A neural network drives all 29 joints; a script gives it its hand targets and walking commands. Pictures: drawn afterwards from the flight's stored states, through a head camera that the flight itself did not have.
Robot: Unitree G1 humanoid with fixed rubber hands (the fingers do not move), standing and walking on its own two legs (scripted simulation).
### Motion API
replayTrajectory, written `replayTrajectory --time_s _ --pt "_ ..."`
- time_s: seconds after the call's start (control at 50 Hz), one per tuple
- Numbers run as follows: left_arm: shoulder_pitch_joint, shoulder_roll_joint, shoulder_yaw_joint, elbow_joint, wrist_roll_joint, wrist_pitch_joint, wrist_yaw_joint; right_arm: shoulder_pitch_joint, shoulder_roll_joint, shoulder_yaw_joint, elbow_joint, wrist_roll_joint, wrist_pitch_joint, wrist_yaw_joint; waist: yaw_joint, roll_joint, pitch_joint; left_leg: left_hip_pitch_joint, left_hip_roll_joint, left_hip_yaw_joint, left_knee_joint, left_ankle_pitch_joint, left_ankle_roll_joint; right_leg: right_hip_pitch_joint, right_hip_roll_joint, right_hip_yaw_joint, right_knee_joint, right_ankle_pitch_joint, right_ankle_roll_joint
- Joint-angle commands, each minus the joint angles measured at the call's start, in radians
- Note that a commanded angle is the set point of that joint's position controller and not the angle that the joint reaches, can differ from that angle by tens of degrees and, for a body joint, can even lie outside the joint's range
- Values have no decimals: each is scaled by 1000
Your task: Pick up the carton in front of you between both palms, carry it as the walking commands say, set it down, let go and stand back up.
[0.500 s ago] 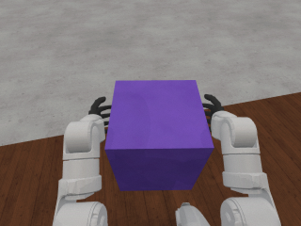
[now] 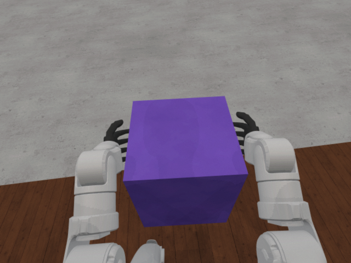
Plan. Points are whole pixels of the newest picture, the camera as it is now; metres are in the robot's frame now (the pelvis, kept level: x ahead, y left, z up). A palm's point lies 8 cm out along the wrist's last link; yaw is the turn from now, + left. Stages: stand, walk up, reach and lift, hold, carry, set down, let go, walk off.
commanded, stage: carry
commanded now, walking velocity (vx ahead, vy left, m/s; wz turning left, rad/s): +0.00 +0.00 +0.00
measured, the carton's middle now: (182, 165) +0.35 +0.02 +0.00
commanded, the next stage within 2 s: none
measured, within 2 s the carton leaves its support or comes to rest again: neither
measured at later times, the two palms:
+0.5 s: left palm (119, 92) +0.50 +0.17 +0.10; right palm (242, 93) +0.48 -0.13 +0.10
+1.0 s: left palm (113, 87) +0.51 +0.18 +0.10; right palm (234, 78) +0.52 -0.12 +0.11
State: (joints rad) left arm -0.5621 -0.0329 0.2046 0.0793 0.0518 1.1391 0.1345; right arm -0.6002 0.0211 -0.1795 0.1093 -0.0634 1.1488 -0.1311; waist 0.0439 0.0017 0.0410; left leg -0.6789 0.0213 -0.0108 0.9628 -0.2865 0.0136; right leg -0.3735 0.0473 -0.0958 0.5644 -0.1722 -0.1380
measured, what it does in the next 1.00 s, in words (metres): goes down: left foot, then right foot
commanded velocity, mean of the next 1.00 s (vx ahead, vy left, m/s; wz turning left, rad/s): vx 0.19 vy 0.00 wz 0.00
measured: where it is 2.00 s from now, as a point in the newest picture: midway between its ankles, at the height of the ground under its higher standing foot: (189, 188)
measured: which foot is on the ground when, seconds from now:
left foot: up 0.00-0.16, down 0.18-1.00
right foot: down 0.00-0.20, up 0.22-0.32, down 0.34-0.98, up 1.00-1.00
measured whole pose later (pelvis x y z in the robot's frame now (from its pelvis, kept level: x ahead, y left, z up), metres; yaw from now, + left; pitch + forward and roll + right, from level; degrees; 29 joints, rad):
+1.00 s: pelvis +0.18 +0.03 -0.03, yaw -1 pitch +3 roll +1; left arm -0.64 0.02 0.16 0.28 0.04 1.21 0.13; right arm -0.68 0.00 -0.21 0.32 -0.06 1.21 -0.12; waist 0.03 -0.03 -0.18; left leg -0.37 -0.04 0.10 0.57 -0.11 0.08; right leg -0.28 -0.01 -0.01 0.79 -0.42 -0.03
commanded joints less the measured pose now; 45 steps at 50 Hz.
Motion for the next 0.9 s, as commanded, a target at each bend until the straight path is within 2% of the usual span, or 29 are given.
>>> replayTrajectory --time_s 0.0,0.06,0.1,0.12,0.14,0.16,0.18,0.2,0.22,0.26,0.28,0.32,0.34,0.4,0.46,0.5,0.58,0.62,0.64,0.66,0.7,0.72,0.74,0.76,0.78,0.8,0.82,0.84,0.88 --pt "-752 -1127 -713 -202 -485 -27 -272 -641 1129 668 -188 392 -54 185 19 -141 -623 19 -40 56 -101 155 6 521 -225 179 6 987 -29" --pt "-739 -1084 -736 -232 -483 -23 -270 -656 1074 690 -245 387 -47 184 43 -133 -600 41 -72 84 -243 250 16 548 -190 152 76 965 -33" --pt "-721 -1049 -740 -223 -474 -14 -265 -645 1028 689 -247 381 -30 190 50 -123 -570 117 -87 92 -361 297 30 507 -181 142 121 893 -45" --pt "-711 -1033 -739 -205 -469 -8 -263 -630 1007 682 -232 375 -19 195 32 -112 -558 209 -84 94 -463 359 41 456 -171 128 166 821 -32" --pt "-701 -1019 -735 -181 -465 -3 -262 -612 984 670 -208 366 -9 203 2 -91 -547 362 -69 100 -607 504 48 370 -154 102 229 703 -1" --pt "-693 -1001 -728 -152 -458 3 -262 -600 955 652 -179 359 0 211 -19 -48 -547 559 26 29 -614 806 62 218 -128 97 280 464 42" --pt "-692 -985 -717 -117 -448 11 -262 -584 926 627 -150 356 11 220 -28 70 -614 835 256 -175 -408 1424 118 -17 -95 105 372 7 82" --pt "-710 -999 -710 -85 -441 23 -258 -580 908 603 -102 334 14 223 -57 216 -689 966 378 -274 -342 1672 287 -126 -21 132 431 -438 140" --pt "-721 -998 -702 -79 -436 29 -257 -555 927 594 -69 344 16 230 -71 212 -698 947 363 -295 -379 1536 301 -146 -23 153 398 -511 123" --pt "-766 -1056 -692 -67 -442 31 -258 -619 986 600 -88 377 17 245 -66 116 -667 846 289 -255 -439 1207 228 -90 -36 139 270 -437 124" --pt "-782 -1075 -685 -69 -445 27 -257 -668 1019 615 -112 398 15 249 -58 105 -653 797 270 -237 -455 1122 200 -54 -44 133 189 -389 121" --pt "-804 -1104 -681 -87 -445 23 -250 -752 1065 637 -161 435 14 254 -56 101 -659 729 237 -193 -484 1000 156 48 -27 109 105 -311 122" --pt "-817 -1115 -683 -105 -443 20 -244 -792 1078 645 -195 453 14 255 -56 106 -661 733 222 -183 -492 979 139 63 -31 115 78 -285 124" --pt "-817 -1108 -678 -139 -436 23 -225 -827 1073 658 -242 483 25 251 -54 108 -658 754 197 -142 -463 1049 116 117 -47 108 12 -164 131" --pt "-745 -1072 -653 -105 -405 39 -216 -746 1054 643 -179 468 39 253 -53 82 -665 697 171 -112 -443 1036 122 185 -83 131 21 34 110" --pt "-713 -1057 -637 -61 -382 42 -223 -712 1052 629 -119 449 43 259 -50 24 -653 643 146 -88 -430 996 118 203 -114 148 74 210 94" --pt "-754 -1061 -624 -24 -383 36 -245 -742 1074 608 -47 435 34 268 -50 -10 -614 583 133 -76 -432 887 118 192 -137 163 77 276 82" --pt "-788 -1069 -620 -20 -391 32 -250 -767 1088 599 -33 436 29 267 -49 -10 -597 568 132 -76 -444 817 115 183 -147 171 65 259 76" --pt "-803 -1071 -620 -18 -397 31 -251 -776 1093 595 -28 437 27 266 -46 -7 -595 561 127 -76 -460 707 113 180 -146 170 55 194 70" --pt "-816 -1074 -619 -19 -400 30 -252 -786 1095 591 -26 437 25 264 -43 -3 -582 543 128 -80 -491 533 105 174 -147 168 35 82 67" --pt "-836 -1078 -614 -19 -406 30 -252 -805 1102 585 -22 433 26 260 -36 -7 -522 470 106 -94 -522 51 109 123 -134 188 1 -257 32" --pt "-840 -1079 -610 -10 -407 30 -252 -810 1103 579 -11 429 27 257 -31 -21 -472 403 82 -86 -514 -165 109 98 -143 228 -48 -414 5" --pt "-852 -1077 -605 -4 -409 31 -252 -815 1097 572 0 423 27 255 -23 -44 -415 311 55 -60 -468 -260 103 96 -174 294 -113 -495 -26" --pt "-873 -1073 -602 3 -413 31 -252 -816 1091 566 9 420 27 252 -17 -89 -358 208 16 -9 -393 -240 95 124 -226 379 -174 -480 -56" --pt "-882 -1064 -598 14 -420 31 -251 -809 1091 560 22 419 26 250 -4 -146 -306 123 -32 61 -308 -143 79 166 -286 451 -212 -367 -82" --pt "-865 -1060 -595 29 -422 30 -249 -805 1086 551 34 417 25 248 14 -156 -291 91 -28 69 -284 -104 72 197 -320 464 -205 -200 -106" --pt "-850 -1057 -593 33 -424 27 -245 -802 1082 541 46 414 25 247 25 -149 -313 93 -27 63 -280 -100 68 233 -324 455 -183 -33 -113" --pt "-848 -1055 -589 31 -426 24 -241 -792 1080 531 60 411 26 246 29 -142 -342 110 -33 69 -283 -90 65 264 -319 431 -157 75 -108" --pt "-859 -1059 -584 20 -433 21 -237 -768 1075 509 85 401 28 244 28 -139 -379 187 -58 100 -342 -58 60 268 -282 360 -105 108 -80"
